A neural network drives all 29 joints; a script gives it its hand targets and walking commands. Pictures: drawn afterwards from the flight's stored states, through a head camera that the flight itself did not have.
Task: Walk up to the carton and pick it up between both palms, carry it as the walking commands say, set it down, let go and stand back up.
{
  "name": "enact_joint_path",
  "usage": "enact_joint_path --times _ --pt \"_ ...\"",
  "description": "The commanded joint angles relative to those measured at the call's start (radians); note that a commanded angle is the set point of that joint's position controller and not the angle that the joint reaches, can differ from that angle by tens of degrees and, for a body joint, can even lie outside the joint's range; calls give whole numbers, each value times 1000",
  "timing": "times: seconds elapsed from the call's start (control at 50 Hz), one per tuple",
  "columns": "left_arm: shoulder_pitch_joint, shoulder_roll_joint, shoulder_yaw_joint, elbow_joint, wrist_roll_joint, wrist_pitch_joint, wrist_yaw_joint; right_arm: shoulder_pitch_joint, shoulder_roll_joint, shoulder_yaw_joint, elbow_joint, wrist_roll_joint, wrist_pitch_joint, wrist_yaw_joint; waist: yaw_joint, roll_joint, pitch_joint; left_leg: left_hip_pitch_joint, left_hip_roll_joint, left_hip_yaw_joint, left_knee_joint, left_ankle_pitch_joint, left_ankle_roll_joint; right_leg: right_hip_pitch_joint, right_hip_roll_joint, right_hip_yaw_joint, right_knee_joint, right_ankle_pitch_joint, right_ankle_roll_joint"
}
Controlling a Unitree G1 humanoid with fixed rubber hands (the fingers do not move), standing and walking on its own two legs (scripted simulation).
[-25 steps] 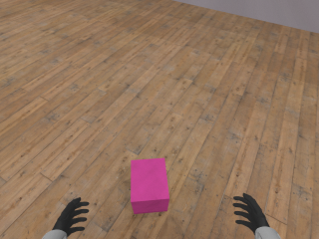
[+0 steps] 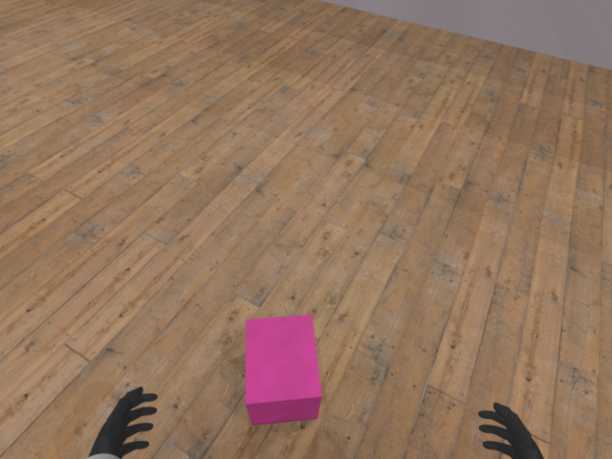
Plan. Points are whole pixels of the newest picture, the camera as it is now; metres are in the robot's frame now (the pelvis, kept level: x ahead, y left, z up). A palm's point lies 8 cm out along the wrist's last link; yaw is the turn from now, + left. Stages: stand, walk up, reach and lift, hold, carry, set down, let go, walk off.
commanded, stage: stand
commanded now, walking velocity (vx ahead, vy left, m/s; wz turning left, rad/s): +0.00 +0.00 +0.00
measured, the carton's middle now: (282, 370) +0.46 +0.07 -0.66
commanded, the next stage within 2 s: none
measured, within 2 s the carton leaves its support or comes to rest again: neither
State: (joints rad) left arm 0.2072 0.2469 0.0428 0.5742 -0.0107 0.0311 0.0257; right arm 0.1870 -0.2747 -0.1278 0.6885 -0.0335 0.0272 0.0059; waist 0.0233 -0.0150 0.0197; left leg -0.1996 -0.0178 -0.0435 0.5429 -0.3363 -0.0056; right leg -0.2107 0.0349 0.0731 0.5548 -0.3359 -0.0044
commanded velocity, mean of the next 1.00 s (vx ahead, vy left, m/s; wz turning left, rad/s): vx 0.00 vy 0.00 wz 0.00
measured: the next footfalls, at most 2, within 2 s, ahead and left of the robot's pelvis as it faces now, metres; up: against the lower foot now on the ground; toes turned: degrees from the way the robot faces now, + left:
none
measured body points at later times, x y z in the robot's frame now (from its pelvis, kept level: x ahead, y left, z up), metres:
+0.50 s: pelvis -0.02 +0.00 +0.00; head -0.03 +0.00 +0.45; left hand +0.13 +0.26 -0.09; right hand +0.13 -0.29 -0.08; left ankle -0.03 +0.12 -0.73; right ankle -0.03 -0.12 -0.73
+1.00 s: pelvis -0.02 +0.00 +0.00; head -0.03 +0.00 +0.45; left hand +0.12 +0.27 -0.09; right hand +0.12 -0.29 -0.09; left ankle -0.03 +0.12 -0.73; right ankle -0.03 -0.12 -0.73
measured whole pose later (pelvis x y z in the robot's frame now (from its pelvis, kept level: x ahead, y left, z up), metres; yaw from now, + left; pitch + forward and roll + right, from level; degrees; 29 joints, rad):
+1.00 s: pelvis -0.02 +0.00 +0.00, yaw +0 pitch -2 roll +0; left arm 0.21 0.26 0.04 0.67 -0.01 -0.01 0.02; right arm 0.19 -0.30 -0.13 0.76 -0.03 -0.01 0.00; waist 0.02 -0.02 0.02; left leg -0.20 -0.02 -0.04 0.54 -0.31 0.00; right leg -0.21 0.03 0.07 0.55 -0.30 0.00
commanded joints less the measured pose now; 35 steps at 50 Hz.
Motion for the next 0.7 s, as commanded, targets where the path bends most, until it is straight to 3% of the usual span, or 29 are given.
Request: enact_joint_path --times 0.0,0.02,0.06,0.08,0.12,0.14,0.16,0.18,0.2,0.24,0.28,0.3,0.32,0.36,0.38,0.42,0.44,0.46,0.48,0.5,0.52,0.54,0.56,0.58,0.6,0.64,0.66,0.68 --pt "-43 204 51 -3 64 -43 17 -42 -179 3 -55 -16 -29 -20 -4 -49 -155 75 72 -50 -39 458 25 65 -87 48 -93 478 -4" --pt "-25 201 46 11 64 -48 17 -35 -162 -2 -51 -9 -29 -26 -15 -88 -152 87 79 -69 -43 430 25 48 -88 42 -88 444 -7" --pt "-10 221 54 13 70 -51 16 -34 -175 -1 -58 -6 -27 -20 -1 -91 -113 79 72 -57 -44 379 30 20 -90 60 -111 435 -6" --pt "-41 215 54 13 63 -49 13 -67 -185 -4 -49 -11 -35 -19 8 -69 -125 73 71 -55 -52 374 31 21 -98 63 -100 429 -16" --pt "-44 227 48 23 73 -54 20 13 -202 -11 -39 -5 -36 -15 -31 -23 -148 104 74 -58 -51 381 31 28 -94 63 -95 406 -26" --pt "-56 240 54 20 68 -50 19 -3 -183 -5 -48 5 -38 -14 -33 -63 -119 93 78 -60 -64 340 41 2 -97 82 -107 362 -28" --pt "-58 225 60 17 67 -49 18 -22 -164 -2 -54 -1 -41 -18 -32 -48 -71 72 75 -74 -61 333 49 -20 -90 72 -123 359 -23" --pt "-17 206 51 37 69 -61 15 -32 -164 2 -52 -8 -44 -19 -12 -44 -101 81 88 -72 -62 354 46 10 -93 71 -115 353 -23" --pt "-40 220 55 26 65 -63 12 -22 -173 -1 -45 -7 -45 -19 -8 -77 -128 79 82 -79 -73 347 42 31 -80 48 -106 345 -17" --pt "-60 217 48 28 65 -64 8 -13 -175 -4 -52 -3 -47 -24 -34 -40 -67 51 82 -82 -86 331 45 1 -98 79 -124 320 -27" --pt "-48 245 59 37 76 -68 7 0 -189 -9 -55 -5 -44 -22 -33 -23 -123 78 77 -84 -80 330 35 27 -88 67 -127 320 -20" --pt "-51 228 63 41 70 -68 10 -37 -176 -6 -50 2 -45 -18 -16 -67 -106 68 80 -62 -63 337 41 25 -100 89 -123 340 -15" --pt "-51 234 50 38 69 -72 7 -22 -179 -1 -60 -3 -45 -19 -39 -78 -87 66 71 -64 -72 281 41 0 -90 81 -134 305 -21" --pt "-33 237 62 36 61 -66 1 -33 -197 -2 -46 -9 -44 -16 -3 -9 -33 20 72 -82 -104 248 45 -8 -101 94 -140 217 -29" --pt "-63 236 57 54 66 -63 6 -43 -193 -2 -48 -9 -46 -15 -16 -73 -70 53 71 -78 -87 207 42 -24 -99 105 -157 177 -36" --pt "-74 236 61 49 70 -70 4 -22 -178 3 -38 -3 -51 -16 -20 -65 -29 28 72 -90 -107 179 41 -41 -94 116 -182 104 -35" --pt "-99 236 55 35 74 -72 2 -59 -188 1 -40 -10 -54 -11 -24 -84 -55 46 78 -96 -114 168 35 -44 -82 75 -178 121 -25" --pt "-73 249 59 45 72 -75 1 -39 -173 9 -39 -4 -57 -14 -19 -80 -122 70 68 -70 -103 189 31 -11 -85 87 -175 109 -21" --pt "-46 247 61 47 82 -78 -1 -31 -183 7 -25 -10 -50 -16 -19 -90 -30 53 63 -79 -105 183 34 -55 -101 106 -186 142 -28" --pt "-38 243 51 71 70 -76 -1 -54 -212 -6 -21 -9 -52 -12 -13 -33 -56 67 77 -83 -98 199 43 -40 -111 115 -177 166 -32" --pt "-68 241 57 51 69 -76 -3 -54 -179 0 -36 -4 -60 -15 -31 -62 -21 39 76 -96 -108 179 44 -33 -94 84 -166 181 -23" --pt "-61 242 63 56 65 -76 0 -32 -185 8 -25 -4 -61 -11 -14 -114 -75 63 78 -79 -93 243 44 -24 -95 105 -152 243 -24" --pt "-71 216 50 50 75 -79 -1 -27 -194 1 -6 -3 -62 -13 -31 -83 -67 62 85 -98 -109 203 36 -18 -98 87 -169 203 -25" --pt "-72 229 45 59 56 -75 -3 -38 -205 -2 -7 -7 -66 -11 -26 -45 -47 57 89 -107 -106 203 50 -33 -107 108 -161 184 -33" --pt "-54 225 50 61 66 -77 2 -34 -205 -1 -10 -6 -62 -10 -27 -12 -71 71 83 -84 -95 211 40 -19 -110 110 -160 204 -37" --pt "-80 212 47 38 57 -81 -1 -34 -185 6 -10 -4 -60 -12 -27 -47 -46 32 93 -107 -96 162 58 -48 -107 119 -175 122 -41" --pt "-94 219 46 37 63 -82 -3 -75 -192 7 -11 1 -60 -10 -28 -91 0 23 83 -106 -118 121 44 -93 -101 111 -193 65 -37" --pt "-57 241 48 64 69 -76 -1 -18 -197 4 -2 -8 -63 -8 -33 -52 -46 49 88 -96 -102 152 46 -39 -112 125 -192 109 -43"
